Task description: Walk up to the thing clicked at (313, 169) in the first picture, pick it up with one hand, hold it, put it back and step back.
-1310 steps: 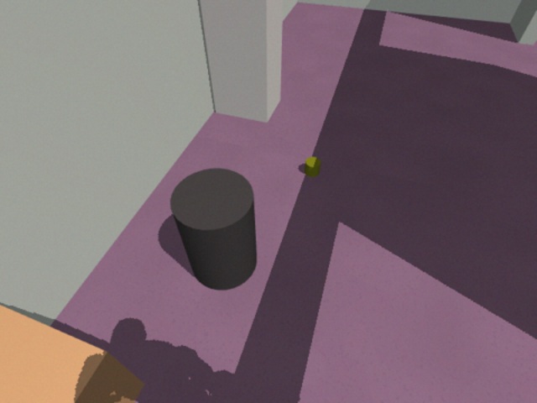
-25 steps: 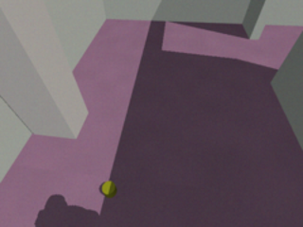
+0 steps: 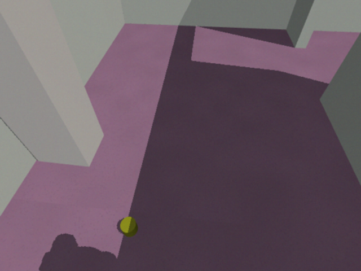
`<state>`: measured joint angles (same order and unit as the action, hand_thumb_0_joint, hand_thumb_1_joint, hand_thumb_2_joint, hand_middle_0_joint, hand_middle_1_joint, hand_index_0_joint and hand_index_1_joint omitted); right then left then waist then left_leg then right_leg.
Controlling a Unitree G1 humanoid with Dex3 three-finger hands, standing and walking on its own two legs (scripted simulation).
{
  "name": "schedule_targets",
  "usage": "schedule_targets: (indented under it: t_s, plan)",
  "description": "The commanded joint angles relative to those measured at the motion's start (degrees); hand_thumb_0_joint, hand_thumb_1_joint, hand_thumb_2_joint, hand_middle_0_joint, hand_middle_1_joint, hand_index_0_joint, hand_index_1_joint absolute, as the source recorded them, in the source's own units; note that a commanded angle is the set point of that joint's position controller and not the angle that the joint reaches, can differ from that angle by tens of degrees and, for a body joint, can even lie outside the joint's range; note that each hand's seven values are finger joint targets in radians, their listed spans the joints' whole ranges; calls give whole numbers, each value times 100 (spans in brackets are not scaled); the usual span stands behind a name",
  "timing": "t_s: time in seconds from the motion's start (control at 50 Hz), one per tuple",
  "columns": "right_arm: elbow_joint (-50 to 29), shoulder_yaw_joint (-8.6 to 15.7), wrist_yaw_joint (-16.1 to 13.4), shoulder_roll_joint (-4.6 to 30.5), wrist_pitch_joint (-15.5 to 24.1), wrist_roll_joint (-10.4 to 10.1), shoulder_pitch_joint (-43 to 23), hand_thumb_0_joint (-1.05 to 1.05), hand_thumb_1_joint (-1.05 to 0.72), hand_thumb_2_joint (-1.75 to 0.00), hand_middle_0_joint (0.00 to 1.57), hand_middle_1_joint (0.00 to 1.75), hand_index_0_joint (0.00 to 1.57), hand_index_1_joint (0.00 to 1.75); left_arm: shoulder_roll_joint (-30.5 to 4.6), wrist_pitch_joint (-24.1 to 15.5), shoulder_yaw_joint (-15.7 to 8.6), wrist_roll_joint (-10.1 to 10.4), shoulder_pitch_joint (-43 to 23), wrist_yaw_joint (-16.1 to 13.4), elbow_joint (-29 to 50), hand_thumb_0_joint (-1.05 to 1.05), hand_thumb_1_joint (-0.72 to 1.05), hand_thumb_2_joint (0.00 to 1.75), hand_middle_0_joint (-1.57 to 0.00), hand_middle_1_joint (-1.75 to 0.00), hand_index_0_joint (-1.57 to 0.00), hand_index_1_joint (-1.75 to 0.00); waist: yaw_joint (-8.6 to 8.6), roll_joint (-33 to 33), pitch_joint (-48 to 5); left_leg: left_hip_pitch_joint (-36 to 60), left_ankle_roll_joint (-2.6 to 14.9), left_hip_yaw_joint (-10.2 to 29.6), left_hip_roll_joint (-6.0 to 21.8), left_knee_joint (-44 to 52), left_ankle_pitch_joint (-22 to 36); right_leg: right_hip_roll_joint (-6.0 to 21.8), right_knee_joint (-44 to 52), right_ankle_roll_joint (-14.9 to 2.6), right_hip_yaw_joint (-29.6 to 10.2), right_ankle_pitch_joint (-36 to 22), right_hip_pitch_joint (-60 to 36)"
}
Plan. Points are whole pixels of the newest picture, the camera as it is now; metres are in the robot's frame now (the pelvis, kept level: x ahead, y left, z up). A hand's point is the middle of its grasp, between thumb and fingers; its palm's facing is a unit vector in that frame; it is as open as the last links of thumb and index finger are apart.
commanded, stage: rise first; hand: left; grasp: from above
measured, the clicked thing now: (129, 226) +0.46 +0.29 -0.75
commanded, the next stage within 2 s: none
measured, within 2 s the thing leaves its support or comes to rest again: neither
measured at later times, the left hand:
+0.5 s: hand out of the picture +0.14 +0.26 -0.19, palm faces -0.06 -0.91 -0.40, open 12.5 cm
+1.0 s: hand out of the picture +0.11 +0.27 -0.23, palm faces -0.17 -0.86 -0.48, open 14.0 cm
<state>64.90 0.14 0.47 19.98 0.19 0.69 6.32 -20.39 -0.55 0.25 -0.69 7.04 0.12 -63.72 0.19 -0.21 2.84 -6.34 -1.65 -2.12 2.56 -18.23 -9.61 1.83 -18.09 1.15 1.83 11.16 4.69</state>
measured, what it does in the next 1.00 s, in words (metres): lowers itself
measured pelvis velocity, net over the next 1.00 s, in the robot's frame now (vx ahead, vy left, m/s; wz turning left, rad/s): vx -0.02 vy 0.01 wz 0.00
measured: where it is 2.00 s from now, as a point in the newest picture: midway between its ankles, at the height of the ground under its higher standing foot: outside the picture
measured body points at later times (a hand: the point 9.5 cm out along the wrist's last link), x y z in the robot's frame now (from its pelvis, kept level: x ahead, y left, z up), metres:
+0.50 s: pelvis -0.01 +0.01 -0.04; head +0.05 +0.01 +0.41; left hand +0.14 +0.31 -0.16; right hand +0.09 -0.25 -0.15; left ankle +0.00 +0.14 -0.75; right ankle -0.01 -0.13 -0.75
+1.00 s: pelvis -0.02 +0.01 -0.10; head +0.07 +0.03 +0.34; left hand +0.12 +0.32 -0.20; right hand +0.15 -0.24 -0.18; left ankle +0.00 +0.14 -0.75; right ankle -0.01 -0.13 -0.75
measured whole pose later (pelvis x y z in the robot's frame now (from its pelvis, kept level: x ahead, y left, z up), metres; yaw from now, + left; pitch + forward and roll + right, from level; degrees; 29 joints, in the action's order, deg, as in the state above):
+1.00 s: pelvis -0.02 +0.01 -0.10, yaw +0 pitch +17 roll -2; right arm 32.1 1.1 -2.7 13.1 10.2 -0.1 11.5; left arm -19.3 12.8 -7.2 -14.6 15.0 -0.1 -24.8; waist 1.8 0.6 -6.3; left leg -55.2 -0.8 1.2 3.6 -67.1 -29.4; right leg 1.9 -64.4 1.7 2.5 30.3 51.4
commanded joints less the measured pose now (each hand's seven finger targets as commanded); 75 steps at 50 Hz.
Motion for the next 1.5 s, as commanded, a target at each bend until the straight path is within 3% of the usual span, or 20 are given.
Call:
schedule_targets:
  t_s: [0.0,0.04,0.06,0.08,0.1,0.16,0.22,0.36,0.4,0.52,0.72,0.88,0.94,1.02,1.08,1.16,1.2,1.3,1.34,1.48]
  plan:
    - [-354,241,-79,1233,132,-7,-255,0,-90,-90,20,30,20,30,-1237,-116,-247,3,-190,-55,332,0,90,90,-20,-30,-20,-30,-20,40,-397,239,232,487,587,244,835,644,322,-213,-499,-823,120]
    - [-362,239,-80,1221,131,-2,-247,0,-93,-92,20,30,20,30,-1234,-112,-249,0,-174,-59,336,0,82,95,-15,-38,-14,-38,-16,59,-329,165,218,487,567,276,737,622,340,-202,-486,-738,159]
    - [-1959,-25,-195,266,421,-410,-64,0,-101,-93,20,30,20,30,-169,-621,-235,286,-2184,-126,2347,0,74,103,-16,-46,-13,-46,698,276,152,-606,222,-165,-262,-149,-97,-123,-78,-148,-103,-356,1449]
    - [-1679,20,-251,440,406,-427,203,0,-96,-92,20,30,20,30,-548,-568,-378,280,-2707,-173,1896,0,66,102,-17,-54,-13,-54,452,-11,-70,-548,247,-142,-278,-205,-210,-110,-50,-133,-21,-117,1077]
    - [-1665,153,-315,635,338,-437,461,0,-92,-91,20,30,20,30,-1140,-342,-751,110,-1516,-189,855,0,58,97,-14,-62,-13,-62,290,4,-151,-631,236,-142,-273,-278,-195,-142,-131,-170,30,-21,1111]
    - [-2068,375,-318,619,368,-264,580,0,-89,-90,20,30,20,30,-1367,-289,-1021,-300,-1673,37,513,0,34,95,-8,-86,-10,-86,124,-238,-848,-926,254,-85,-282,-871,84,-131,-706,-187,22,-253,1256]
    - [-2413,479,-238,509,411,-175,813,0,-91,-90,20,30,20,30,-1166,-143,-1182,-639,-614,115,541,0,10,98,-1,-108,-5,-104,-177,259,-1459,-1246,174,-88,-356,-1305,413,-141,-1234,-232,4,-464,1293]
    - [-3111,512,-189,409,510,-203,629,0,-88,-89,20,30,20,30,-979,444,-1133,-869,-814,-77,1605,0,-42,101,-4,-108,-5,-107,23,193,-1389,-1689,136,55,-231,-1695,116,-247,-1647,-219,122,6,2031]
    - [-3203,525,-180,370,591,-185,727,0,-88,-89,20,30,20,30,-863,519,-1177,-882,-522,-107,1708,0,-51,101,-5,-108,-5,-108,28,174,-1468,-1904,142,69,-215,-1924,-26,-254,-1881,-213,135,138,2231]
    - [-3425,577,-242,320,822,-147,822,0,-86,-89,20,30,20,30,-891,565,-1230,-1019,-359,-84,2749,0,-55,101,-5,-108,-5,-108,118,270,-1931,-2276,152,105,-169,-2672,83,-208,-2594,-179,69,14,2823]
    - [-3794,549,-340,266,1063,-119,605,0,-87,-89,20,30,20,30,-995,990,-1247,-1279,297,-36,4129,0,-55,98,-5,-109,-6,-109,135,490,-1985,-2982,178,235,-108,-3275,-457,-216,-3197,-189,61,561,3554]
    - [-4005,496,-379,178,1240,-104,564,0,-89,-90,20,30,20,30,-865,1215,-1189,-1375,955,-80,4671,0,-54,96,-6,-111,-7,-110,158,474,-2197,-3474,200,280,-93,-3791,-661,-236,-3671,-189,65,748,4056]
    - [-3976,483,-402,199,1285,-92,566,0,-88,-90,20,30,20,30,-944,1207,-1172,-1470,674,-124,4684,0,-52,95,-5,-112,-7,-110,251,481,-2252,-3675,193,328,-72,-4047,-473,-234,-3945,-193,84,597,4312]
    - [-3893,466,-365,233,1386,-61,469,0,-84,-89,20,30,20,30,-1135,927,-1245,-1826,79,-160,4109,0,-53,97,-4,-111,-5,-110,253,407,-2077,-4461,207,363,-88,-4583,-1067,-214,-4513,-203,52,1116,5126]
    - [-3802,490,-286,277,1489,-57,379,0,-83,-88,20,30,20,30,-1251,536,-1207,-2241,-418,-169,3815,0,-52,97,-3,-111,-4,-110,231,487,-2381,-4940,201,337,-132,-5051,-1458,-217,-5009,-223,-4,1418,5720]
    - [-3562,556,-167,429,1567,-81,368,0,-85,-89,20,30,20,30,-1501,-7,-1221,-2790,-886,-227,3415,0,-54,99,-4,-112,-5,-112,200,591,-3114,-5423,182,417,-127,-5817,-1000,-212,-5932,-248,-7,1108,6486]
    - [-3458,569,-102,494,1544,-90,386,0,-86,-89,20,30,20,30,-1853,-243,-1432,-3073,-1172,-318,3257,0,-56,101,-5,-112,-5,-112,95,645,-3513,-5607,194,446,-126,-6222,-718,-214,-6346,-259,1,974,6832]
    - [-3242,670,28,599,1383,-76,387,0,-87,-89,20,30,20,30,-2334,-613,-1580,-3675,-1894,-525,2987,0,-56,102,-5,-112,-5,-112,-9,793,-4131,-6228,199,436,-126,-7031,-610,-222,-7099,-271,24,919,7597]
    - [-3180,717,75,620,1293,-58,382,0,-88,-90,20,30,20,30,-2356,-694,-1498,-3864,-2374,-562,2807,0,-58,103,-5,-112,-5,-112,73,635,-4249,-6598,211,462,-111,-7278,-967,-234,-7282,-263,67,1162,7890]
    - [-2881,714,158,671,1010,39,704,0,-85,-89,20,30,20,30,-3218,-1149,-1522,-4645,-4288,-646,2007,0,-53,103,-3,-112,-4,-111,226,426,-4693,-7719,299,331,-121,-8261,-1723,-256,-7797,-227,83,1634,8331]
